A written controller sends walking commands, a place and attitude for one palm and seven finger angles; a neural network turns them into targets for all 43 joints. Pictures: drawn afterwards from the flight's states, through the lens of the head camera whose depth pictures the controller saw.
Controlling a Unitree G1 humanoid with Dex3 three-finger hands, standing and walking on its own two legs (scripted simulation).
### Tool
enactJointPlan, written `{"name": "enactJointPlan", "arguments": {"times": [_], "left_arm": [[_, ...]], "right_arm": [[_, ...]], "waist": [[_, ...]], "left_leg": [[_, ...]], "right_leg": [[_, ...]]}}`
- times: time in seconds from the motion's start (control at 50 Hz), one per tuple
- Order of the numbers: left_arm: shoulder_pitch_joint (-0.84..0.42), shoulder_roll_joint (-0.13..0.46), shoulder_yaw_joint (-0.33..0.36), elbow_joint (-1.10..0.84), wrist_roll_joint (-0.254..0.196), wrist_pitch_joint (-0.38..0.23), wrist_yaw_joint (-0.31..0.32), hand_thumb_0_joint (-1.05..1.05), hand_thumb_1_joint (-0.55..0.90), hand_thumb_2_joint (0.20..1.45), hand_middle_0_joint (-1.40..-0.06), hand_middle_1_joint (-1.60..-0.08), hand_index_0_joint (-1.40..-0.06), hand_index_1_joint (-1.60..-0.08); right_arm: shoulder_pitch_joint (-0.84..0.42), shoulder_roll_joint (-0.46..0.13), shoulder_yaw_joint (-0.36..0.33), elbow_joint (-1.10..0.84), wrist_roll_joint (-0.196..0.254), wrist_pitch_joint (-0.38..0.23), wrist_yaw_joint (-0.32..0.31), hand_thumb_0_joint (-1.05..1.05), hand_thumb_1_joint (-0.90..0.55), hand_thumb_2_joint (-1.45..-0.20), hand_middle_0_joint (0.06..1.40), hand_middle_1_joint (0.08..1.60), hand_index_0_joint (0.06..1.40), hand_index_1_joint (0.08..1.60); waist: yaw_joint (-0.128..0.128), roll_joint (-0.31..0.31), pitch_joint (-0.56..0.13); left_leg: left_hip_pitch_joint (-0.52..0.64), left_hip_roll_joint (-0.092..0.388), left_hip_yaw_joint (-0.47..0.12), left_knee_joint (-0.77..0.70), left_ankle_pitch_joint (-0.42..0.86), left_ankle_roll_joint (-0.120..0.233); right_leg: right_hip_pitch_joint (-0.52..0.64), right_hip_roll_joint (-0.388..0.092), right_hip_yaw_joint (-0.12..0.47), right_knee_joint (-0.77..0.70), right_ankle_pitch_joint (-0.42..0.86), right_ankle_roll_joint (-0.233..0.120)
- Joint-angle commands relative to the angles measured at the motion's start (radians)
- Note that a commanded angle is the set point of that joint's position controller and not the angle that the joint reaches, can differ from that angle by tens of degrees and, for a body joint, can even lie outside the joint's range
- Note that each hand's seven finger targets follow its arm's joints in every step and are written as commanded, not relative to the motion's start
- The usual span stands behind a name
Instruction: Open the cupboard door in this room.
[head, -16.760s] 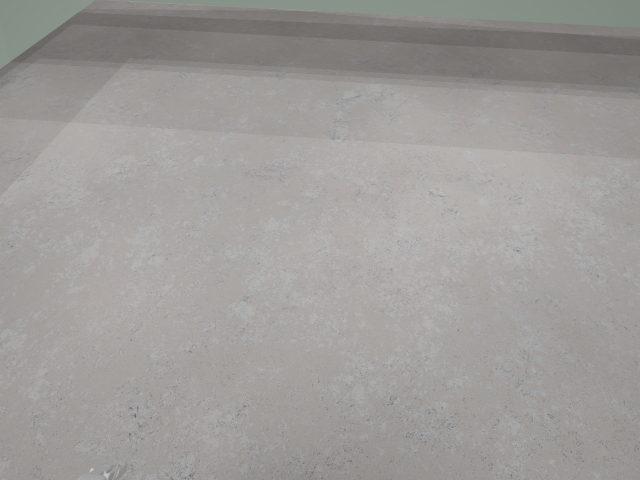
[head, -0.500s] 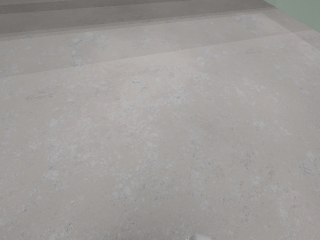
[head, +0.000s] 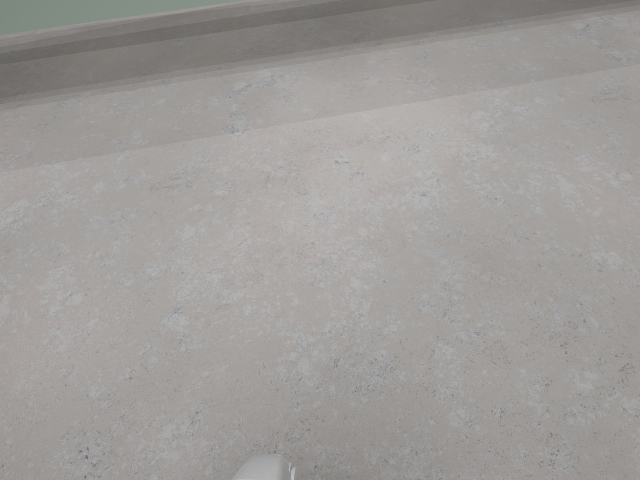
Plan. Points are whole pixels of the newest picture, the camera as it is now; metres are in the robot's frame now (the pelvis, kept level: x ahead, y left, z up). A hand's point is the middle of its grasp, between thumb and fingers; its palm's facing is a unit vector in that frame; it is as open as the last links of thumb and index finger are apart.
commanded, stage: turn or walk to find it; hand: left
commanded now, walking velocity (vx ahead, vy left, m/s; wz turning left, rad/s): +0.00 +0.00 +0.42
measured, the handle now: out of the picture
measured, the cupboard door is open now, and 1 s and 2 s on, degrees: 0 0 0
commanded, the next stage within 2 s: stand and wait in 0.94 s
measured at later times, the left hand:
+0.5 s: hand out of the picture +0.00 +0.27 -0.17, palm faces +0.25 -0.93 -0.25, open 7.4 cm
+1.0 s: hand out of the picture -0.06 +0.19 -0.16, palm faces +0.45 -0.86 -0.25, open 7.4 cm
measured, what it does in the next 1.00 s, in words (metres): steps on the spot, turning left: left foot, then right foot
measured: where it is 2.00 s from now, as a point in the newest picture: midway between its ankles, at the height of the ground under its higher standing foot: outside the picture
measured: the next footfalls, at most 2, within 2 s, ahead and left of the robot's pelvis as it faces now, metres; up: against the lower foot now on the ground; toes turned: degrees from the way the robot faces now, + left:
left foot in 0.24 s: -0.01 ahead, +0.16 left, +0.00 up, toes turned +11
right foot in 0.68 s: +0.06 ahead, -0.08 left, +0.00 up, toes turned +13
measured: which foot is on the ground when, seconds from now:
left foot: up 0.00-0.22, down 0.24-0.68, up 0.70-1.00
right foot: down 0.00-0.24, up 0.26-0.66, down 0.68-1.00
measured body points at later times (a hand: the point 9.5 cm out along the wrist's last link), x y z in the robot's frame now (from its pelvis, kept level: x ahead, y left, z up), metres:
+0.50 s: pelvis -0.02 +0.05 +0.00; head +0.01 +0.07 +0.45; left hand -0.02 +0.32 -0.15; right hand +0.13 -0.17 -0.13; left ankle -0.05 +0.15 -0.74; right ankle +0.00 -0.10 -0.67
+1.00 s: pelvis -0.03 +0.00 +0.00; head +0.01 -0.01 +0.45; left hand -0.09 +0.24 -0.14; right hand +0.11 -0.22 -0.16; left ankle -0.13 +0.13 -0.67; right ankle +0.02 -0.09 -0.74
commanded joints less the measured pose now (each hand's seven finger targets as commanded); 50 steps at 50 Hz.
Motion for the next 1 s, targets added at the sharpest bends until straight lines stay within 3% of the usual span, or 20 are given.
{"name": "enactJointPlan", "arguments": {"times": [0.0, 0.12, 0.18, 0.2, 0.22, 0.24, 0.26, 0.3, 0.36, 0.52, 0.58, 0.62, 0.64, 0.66, 0.68, 0.7, 0.74, 0.76, 0.86, 0.98], "left_arm": [[0.030, 0.218, 0.054, -0.058, 0.006, -0.026, 0.015, 0.000, 0.900, 0.900, -0.200, -0.300, -0.200, -0.300], [0.093, 0.266, 0.071, -0.013, 0.013, -0.018, 0.012, 0.000, 0.900, 0.900, -0.200, -0.300, -0.200, -0.300], [0.072, 0.268, 0.072, -0.007, 0.001, -0.008, 0.009, 0.000, 0.900, 0.900, -0.200, -0.300, -0.200, -0.300], [0.071, 0.239, 0.067, -0.017, -0.007, -0.002, 0.007, 0.000, 0.900, 0.900, -0.200, -0.300, -0.200, -0.300], [0.066, 0.177, 0.053, -0.047, -0.010, 0.002, -0.001, 0.000, 0.900, 0.900, -0.200, -0.300, -0.200, -0.300], [-0.002, 0.155, 0.035, -0.073, -0.001, 0.013, 0.004, 0.000, 0.900, 0.900, -0.200, -0.300, -0.200, -0.300], [-0.064, 0.167, 0.039, -0.070, -0.003, 0.024, 0.011, 0.000, 0.900, 0.900, -0.200, -0.300, -0.200, -0.300], [-0.058, 0.174, 0.045, -0.041, -0.007, 0.022, -0.002, 0.000, 0.900, 0.900, -0.200, -0.300, -0.200, -0.300], [-0.015, 0.171, 0.042, -0.019, -0.007, 0.015, -0.009, 0.000, 0.900, 0.900, -0.200, -0.300, -0.200, -0.300], [-0.074, 0.156, 0.035, -0.065, -0.010, 0.015, -0.003, 0.000, 0.900, 0.900, -0.200, -0.300, -0.200, -0.300], [-0.023, 0.153, 0.034, -0.062, -0.014, 0.006, 0.000, 0.000, 0.900, 0.900, -0.200, -0.300, -0.200, -0.300], [0.054, 0.170, 0.039, -0.044, -0.013, -0.007, 0.002, 0.000, 0.900, 0.900, -0.200, -0.300, -0.200, -0.300], [0.091, 0.213, 0.047, -0.038, -0.004, -0.020, 0.006, 0.000, 0.900, 0.900, -0.200, -0.300, -0.200, -0.300], [0.103, 0.297, 0.064, -0.041, 0.011, -0.028, 0.015, 0.000, 0.900, 0.900, -0.200, -0.300, -0.200, -0.300], [0.093, 0.314, 0.066, -0.058, 0.002, -0.025, 0.014, 0.000, 0.900, 0.900, -0.200, -0.300, -0.200, -0.300], [0.043, 0.288, 0.069, -0.072, 0.000, -0.024, 0.018, 0.000, 0.900, 0.900, -0.200, -0.300, -0.200, -0.300], [-0.053, 0.228, 0.053, -0.094, -0.001, -0.020, 0.018, 0.000, 0.900, 0.900, -0.200, -0.300, -0.200, -0.300], [-0.071, 0.208, 0.047, -0.102, -0.002, -0.024, 0.017, 0.000, 0.900, 0.900, -0.200, -0.300, -0.200, -0.300], [0.009, 0.208, 0.048, -0.073, 0.003, -0.029, 0.016, 0.000, 0.900, 0.900, -0.200, -0.300, -0.200, -0.300], [0.090, 0.257, 0.064, -0.024, 0.012, -0.021, 0.012, 0.000, 0.900, 0.900, -0.200, -0.300, -0.200, -0.300]], "right_arm": [[-0.051, -0.047, 0.003, -0.073, -0.001, -0.018, -0.002, 0.000, -0.900, -0.900, 0.200, 0.300, 0.200, 0.300], [-0.116, -0.029, 0.027, -0.087, 0.014, -0.043, -0.008, 0.000, -0.900, -0.900, 0.200, 0.300, 0.200, 0.300], [-0.043, -0.050, 0.027, -0.066, 0.012, -0.056, -0.011, 0.000, -0.900, -0.900, 0.200, 0.300, 0.200, 0.300], [-0.010, -0.101, 0.015, -0.062, 0.010, -0.068, -0.009, 0.000, -0.900, -0.900, 0.200, 0.300, 0.200, 0.300], [0.021, -0.195, -0.006, -0.068, 0.003, -0.072, -0.011, 0.000, -0.900, -0.900, 0.200, 0.300, 0.200, 0.300], [0.067, -0.232, -0.014, -0.050, 0.004, -0.064, -0.019, 0.000, -0.900, -0.900, 0.200, 0.300, 0.200, 0.300], [0.063, -0.210, -0.011, -0.038, 0.001, -0.065, -0.031, 0.000, -0.900, -0.900, 0.200, 0.300, 0.200, 0.300], [-0.044, -0.158, 0.006, -0.062, -0.002, -0.065, -0.040, 0.000, -0.900, -0.900, 0.200, 0.300, 0.200, 0.300], [-0.057, -0.146, 0.012, -0.074, 0.003, -0.075, -0.040, 0.000, -0.900, -0.900, 0.200, 0.300, 0.200, 0.300], [-0.034, -0.153, -0.003, -0.086, -0.004, -0.062, -0.032, 0.000, -0.900, -0.900, 0.200, 0.300, 0.200, 0.300], [-0.067, -0.156, -0.009, -0.100, -0.006, -0.057, -0.030, 0.000, -0.900, -0.900, 0.200, 0.300, 0.200, 0.300], [-0.084, -0.144, -0.010, -0.106, 0.002, -0.054, -0.027, 0.000, -0.900, -0.900, 0.200, 0.300, 0.200, 0.300], [-0.070, -0.103, -0.005, -0.110, 0.010, -0.057, -0.022, 0.000, -0.900, -0.900, 0.200, 0.300, 0.200, 0.300], [-0.051, -0.034, 0.006, -0.132, 0.014, -0.059, -0.015, 0.000, -0.900, -0.900, 0.200, 0.300, 0.200, 0.300], [-0.067, -0.072, -0.004, -0.139, 0.007, -0.044, -0.020, 0.000, -0.900, -0.900, 0.200, 0.300, 0.200, 0.300], [-0.079, -0.083, -0.009, -0.128, 0.002, -0.032, -0.019, 0.000, -0.900, -0.900, 0.200, 0.300, 0.200, 0.300], [-0.041, -0.073, -0.010, -0.087, -0.002, -0.022, -0.007, 0.000, -0.900, -0.900, 0.200, 0.300, 0.200, 0.300], [-0.008, -0.062, -0.005, -0.073, -0.004, -0.021, -0.003, 0.000, -0.900, -0.900, 0.200, 0.300, 0.200, 0.300], [-0.025, -0.054, 0.001, -0.061, -0.002, -0.016, 0.000, 0.000, -0.900, -0.900, 0.200, 0.300, 0.200, 0.300], [-0.107, -0.028, 0.025, -0.076, 0.010, -0.033, -0.005, 0.000, -0.900, -0.900, 0.200, 0.300, 0.200, 0.300]], "waist": [[0.050, -0.214, -0.030], [0.091, -0.253, -0.099], [0.042, -0.221, -0.139], [0.016, -0.103, -0.169], [0.000, 0.177, -0.175], [-0.034, 0.239, -0.158], [-0.044, 0.249, -0.117], [0.007, 0.164, -0.050], [0.023, 0.100, -0.098], [0.003, 0.107, -0.087], [0.028, 0.125, -0.112], [0.069, 0.079, -0.123], [0.080, -0.038, -0.144], [0.079, -0.308, -0.136], [0.090, -0.306, -0.122], [0.075, -0.287, -0.071], [0.022, -0.160, -0.017], [0.008, -0.174, -0.030], [0.040, -0.218, -0.035], [0.091, -0.235, -0.082]], "left_leg": [[-0.026, 0.036, 0.027, -0.076, -0.040, -0.021], [0.098, 0.027, 0.101, -0.414, -0.116, -0.006], [0.299, 0.011, 0.136, -0.708, 0.115, 0.012], [0.451, 0.088, 0.053, -0.799, 0.271, 0.042], [0.584, 0.319, -0.230, -0.808, 0.582, 0.133], [0.522, 0.405, -0.285, -0.819, 0.721, 0.224], [0.440, 0.375, -0.275, -0.824, 0.707, 0.235], [0.393, 0.291, -0.193, -0.811, 0.669, 0.226], [0.452, 0.242, -0.128, -0.793, 0.730, 0.203], [0.390, 0.231, -0.234, -0.793, 0.606, 0.222], [0.341, 0.208, -0.262, -0.748, 0.611, 0.209], [0.232, 0.160, -0.245, -0.682, 0.477, 0.159], [0.134, 0.093, -0.192, -0.586, 0.306, 0.105], [-0.049, -0.055, -0.033, -0.378, -0.070, 0.033], [-0.032, -0.044, -0.045, -0.188, -0.237, 0.028], [-0.029, -0.022, -0.074, -0.055, -0.205, 0.035], [-0.030, 0.012, -0.052, 0.060, -0.076, 0.025], [-0.028, 0.015, -0.033, 0.073, -0.030, 0.014], [-0.021, 0.032, 0.009, 0.000, -0.007, -0.015], [0.069, 0.032, 0.086, -0.305, -0.107, -0.010]], "right_leg": [[0.058, -0.256, 0.164, -0.211, 0.230, -0.105], [0.165, -0.289, 0.130, -0.097, 0.501, -0.125], [0.090, -0.247, 0.052, 0.026, 0.470, -0.040], [-0.035, -0.206, 0.002, 0.146, 0.335, 0.013], [-0.287, -0.080, -0.042, 0.331, -0.111, 0.082], [-0.328, -0.048, 0.026, 0.463, -0.362, 0.093], [-0.326, -0.050, 0.099, 0.532, -0.333, 0.090], [-0.342, -0.049, 0.121, 0.582, -0.212, 0.091], [-0.331, -0.032, 0.114, 0.572, -0.143, 0.105], [-0.234, 0.010, 0.115, 0.345, -0.165, 0.104], [-0.116, 0.039, 0.098, 0.162, -0.117, 0.093], [0.059, 0.036, 0.086, -0.057, 0.069, 0.087], [0.184, -0.058, 0.168, -0.169, 0.136, 0.067], [0.265, -0.312, 0.429, -0.212, 0.247, -0.034], [0.121, -0.416, 0.472, -0.242, 0.249, -0.129], [0.018, -0.384, 0.471, -0.267, 0.147, -0.152], [-0.029, -0.287, 0.305, -0.243, 0.112, -0.115], [-0.013, -0.249, 0.233, -0.228, 0.148, -0.096], [0.041, -0.248, 0.159, -0.227, 0.197, -0.091], [0.129, -0.285, 0.128, -0.158, 0.391, -0.126]]}}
